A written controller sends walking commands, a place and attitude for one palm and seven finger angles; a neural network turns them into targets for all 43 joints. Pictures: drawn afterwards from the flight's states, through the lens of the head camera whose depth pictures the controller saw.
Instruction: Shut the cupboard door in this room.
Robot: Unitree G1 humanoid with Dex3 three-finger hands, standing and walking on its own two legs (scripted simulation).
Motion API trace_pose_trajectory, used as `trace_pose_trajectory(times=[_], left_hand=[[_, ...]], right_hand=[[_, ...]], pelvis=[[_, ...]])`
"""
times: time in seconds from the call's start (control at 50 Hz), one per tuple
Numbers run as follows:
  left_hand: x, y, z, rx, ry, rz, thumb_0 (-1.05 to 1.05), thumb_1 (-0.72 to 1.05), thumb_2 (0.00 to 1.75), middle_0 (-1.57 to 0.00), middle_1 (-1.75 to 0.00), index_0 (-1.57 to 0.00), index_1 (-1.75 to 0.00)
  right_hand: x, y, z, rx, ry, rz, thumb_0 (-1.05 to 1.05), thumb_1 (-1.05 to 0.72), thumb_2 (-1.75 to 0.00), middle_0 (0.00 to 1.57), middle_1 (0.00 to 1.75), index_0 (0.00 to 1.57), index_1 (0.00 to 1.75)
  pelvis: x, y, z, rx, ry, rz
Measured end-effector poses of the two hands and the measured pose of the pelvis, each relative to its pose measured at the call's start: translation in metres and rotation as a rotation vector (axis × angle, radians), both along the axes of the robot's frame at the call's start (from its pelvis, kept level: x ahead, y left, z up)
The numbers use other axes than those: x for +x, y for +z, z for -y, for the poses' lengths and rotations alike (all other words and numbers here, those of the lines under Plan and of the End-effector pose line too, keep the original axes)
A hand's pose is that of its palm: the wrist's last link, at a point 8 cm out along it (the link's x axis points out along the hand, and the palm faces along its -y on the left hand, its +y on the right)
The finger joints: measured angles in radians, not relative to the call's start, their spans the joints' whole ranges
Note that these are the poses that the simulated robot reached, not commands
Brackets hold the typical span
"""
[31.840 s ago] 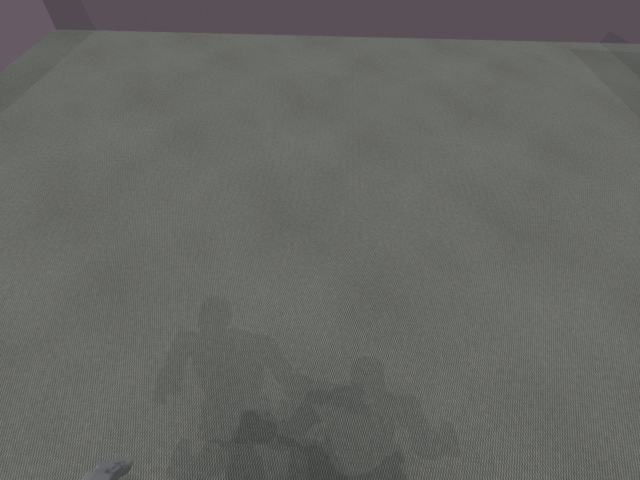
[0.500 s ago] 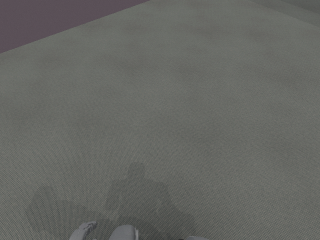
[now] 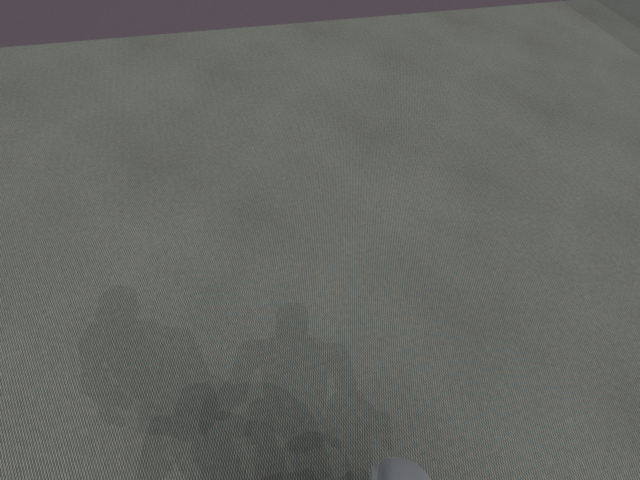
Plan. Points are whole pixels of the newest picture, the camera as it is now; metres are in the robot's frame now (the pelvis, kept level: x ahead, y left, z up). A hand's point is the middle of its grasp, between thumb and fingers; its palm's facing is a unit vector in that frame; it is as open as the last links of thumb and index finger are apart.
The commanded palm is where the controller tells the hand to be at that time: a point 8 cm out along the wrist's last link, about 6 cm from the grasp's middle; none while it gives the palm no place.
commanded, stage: turn to face it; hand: left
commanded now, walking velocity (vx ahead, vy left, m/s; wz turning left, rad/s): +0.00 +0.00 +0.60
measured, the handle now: out of the picture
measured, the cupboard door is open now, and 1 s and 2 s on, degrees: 80 80 80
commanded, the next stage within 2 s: none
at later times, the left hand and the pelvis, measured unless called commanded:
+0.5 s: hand out of the picture +0.03 +0.12 -0.14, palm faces +0.31 -0.91 -0.28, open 7.4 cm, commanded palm none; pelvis -0.01 -0.09 +0.00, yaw +20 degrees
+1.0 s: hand out of the picture -0.14 +0.16 -0.18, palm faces +0.63 -0.73 -0.27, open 7.4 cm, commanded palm none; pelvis -0.04 -0.05 +0.00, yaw +37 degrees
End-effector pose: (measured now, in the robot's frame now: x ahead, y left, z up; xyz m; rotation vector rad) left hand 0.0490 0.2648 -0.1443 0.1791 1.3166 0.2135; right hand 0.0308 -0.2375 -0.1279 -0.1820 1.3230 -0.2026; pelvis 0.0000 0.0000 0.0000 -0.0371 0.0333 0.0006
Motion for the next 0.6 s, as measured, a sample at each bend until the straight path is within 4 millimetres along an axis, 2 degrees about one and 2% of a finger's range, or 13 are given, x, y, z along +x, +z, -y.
trace_pose_trajectory(times=[0.06, 0.14, 0.26, 0.32, 0.38, 0.46, 0.54, 0.6], left_hand=[[-0.001, 0.005, -0.003, 0.021, 0.026, 0.018, 0.01, 0.91, 0.90, -0.19, -0.30, -0.20, -0.30], [0.007, 0.010, 0.005, 0.033, 0.050, 0.067, 0.01, 0.91, 0.90, -0.19, -0.30, -0.19, -0.30], [0.025, 0.020, 0.040, 0.039, 0.067, 0.174, 0.00, 0.91, 0.90, -0.19, -0.30, -0.20, -0.30], [0.024, 0.022, 0.061, 0.058, 0.084, 0.229, 0.00, 0.91, 0.90, -0.19, -0.30, -0.20, -0.30], [0.007, 0.031, 0.079, 0.067, 0.118, 0.235, 0.00, 0.91, 0.90, -0.20, -0.30, -0.20, -0.30], [-0.024, 0.037, 0.096, 0.067, 0.188, 0.200, 0.00, 0.91, 0.90, -0.20, -0.30, -0.20, -0.30], [-0.059, 0.036, 0.106, 0.063, 0.264, 0.159, 0.00, 0.91, 0.90, -0.20, -0.30, -0.20, -0.30], [-0.089, 0.032, 0.111, 0.058, 0.328, 0.117, 0.00, 0.91, 0.90, -0.20, -0.30, -0.20, -0.30]], right_hand=[[0.007, 0.000, 0.004, 0.005, 0.028, 0.000, 0.00, -0.91, -0.89, 0.20, 0.30, 0.20, 0.30], [0.015, -0.003, 0.017, 0.011, 0.063, 0.000, 0.00, -0.91, -0.89, 0.20, 0.30, 0.20, 0.30], [0.031, -0.016, 0.051, 0.022, 0.121, 0.004, 0.01, -0.91, -0.89, 0.21, 0.30, 0.20, 0.30], [0.045, -0.029, 0.072, 0.033, 0.153, 0.016, 0.01, -0.91, -0.89, 0.20, 0.30, 0.20, 0.30], [0.063, -0.029, 0.086, 0.034, 0.199, 0.026, 0.01, -0.91, -0.89, 0.20, 0.30, 0.20, 0.30], [0.088, -0.022, 0.095, 0.040, 0.264, 0.048, 0.01, -0.91, -0.89, 0.20, 0.30, 0.20, 0.30], [0.107, -0.018, 0.092, 0.043, 0.335, 0.046, 0.01, -0.91, -0.89, 0.20, 0.30, 0.20, 0.30], [0.121, -0.017, 0.082, 0.042, 0.396, 0.037, 0.01, -0.91, -0.89, 0.20, 0.30, 0.20, 0.30]], pelvis=[[0.000, 0.001, 0.004, 0.004, 0.034, 0.000], [-0.002, 0.000, 0.015, 0.013, 0.082, 0.003], [-0.007, -0.005, 0.044, 0.031, 0.162, 0.004], [-0.009, -0.013, 0.063, 0.043, 0.206, 0.005], [-0.010, -0.010, 0.074, 0.059, 0.259, 0.017], [-0.009, -0.002, 0.084, 0.087, 0.312, 0.024], [-0.009, 0.001, 0.091, 0.099, 0.371, 0.023], [-0.011, 0.001, 0.091, 0.101, 0.410, 0.020]])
